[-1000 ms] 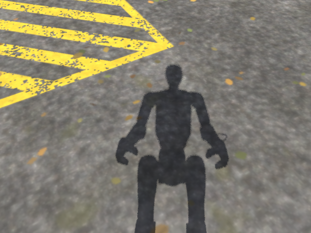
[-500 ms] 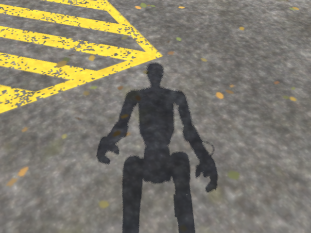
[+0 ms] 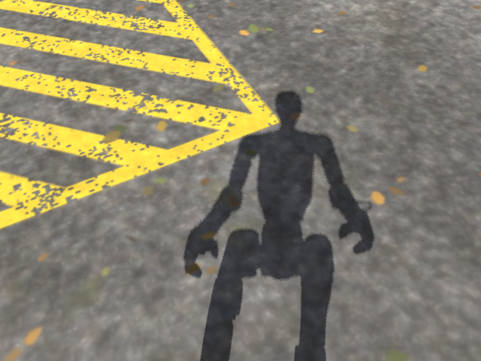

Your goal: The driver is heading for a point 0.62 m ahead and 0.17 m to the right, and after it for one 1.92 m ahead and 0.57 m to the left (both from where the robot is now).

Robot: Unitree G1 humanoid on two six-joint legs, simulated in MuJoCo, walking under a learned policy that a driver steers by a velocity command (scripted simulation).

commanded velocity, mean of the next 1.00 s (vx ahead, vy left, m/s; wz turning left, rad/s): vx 0.50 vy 0.00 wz -0.24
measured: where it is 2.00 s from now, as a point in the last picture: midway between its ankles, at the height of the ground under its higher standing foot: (295, 185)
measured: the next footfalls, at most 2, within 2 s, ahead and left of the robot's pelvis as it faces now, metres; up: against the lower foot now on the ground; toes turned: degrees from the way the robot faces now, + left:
left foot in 0.30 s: +0.36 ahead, +0.16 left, +0.00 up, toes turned +1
right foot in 0.84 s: +0.62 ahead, -0.13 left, +0.00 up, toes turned -19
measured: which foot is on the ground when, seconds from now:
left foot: up 0.00-0.28, down 0.30-0.86, up 0.88-1.00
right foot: down 0.00-0.32, up 0.34-0.82, down 0.84-1.00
